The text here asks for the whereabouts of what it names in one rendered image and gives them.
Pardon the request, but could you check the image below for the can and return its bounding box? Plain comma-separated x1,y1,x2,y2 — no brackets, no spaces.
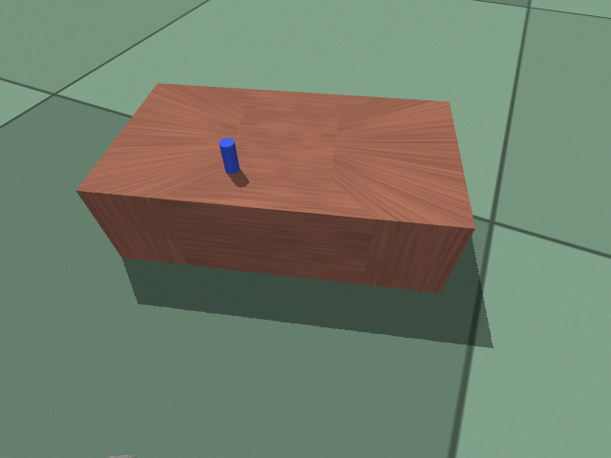
220,138,240,175

